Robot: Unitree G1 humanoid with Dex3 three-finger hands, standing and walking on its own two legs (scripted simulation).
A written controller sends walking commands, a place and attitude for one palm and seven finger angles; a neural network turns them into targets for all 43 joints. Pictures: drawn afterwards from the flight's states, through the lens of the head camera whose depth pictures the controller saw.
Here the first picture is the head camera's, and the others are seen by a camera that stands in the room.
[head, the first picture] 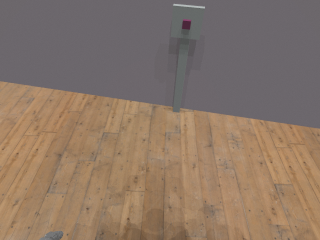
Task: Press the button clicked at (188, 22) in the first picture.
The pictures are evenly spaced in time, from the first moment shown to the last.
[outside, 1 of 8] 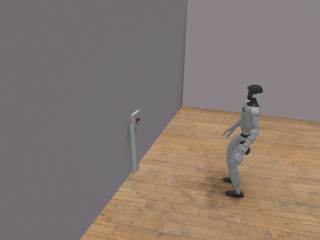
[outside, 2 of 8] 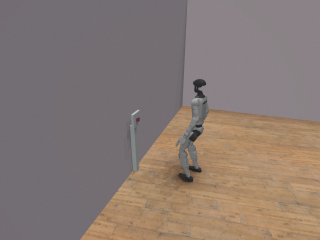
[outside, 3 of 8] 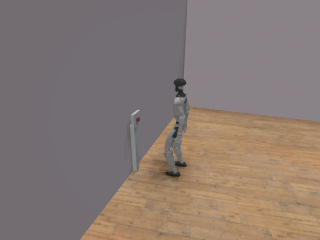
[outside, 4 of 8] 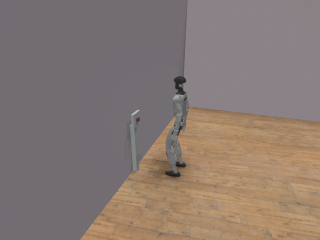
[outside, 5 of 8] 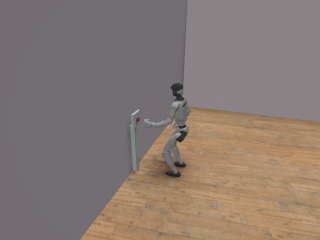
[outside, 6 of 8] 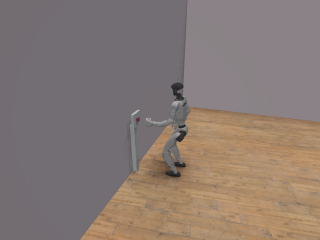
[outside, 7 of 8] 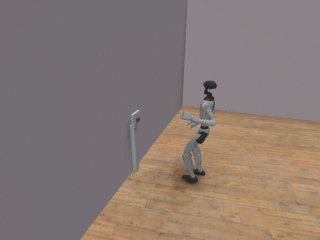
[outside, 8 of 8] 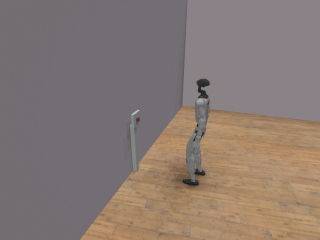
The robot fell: no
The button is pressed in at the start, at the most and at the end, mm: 0 8 0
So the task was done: yes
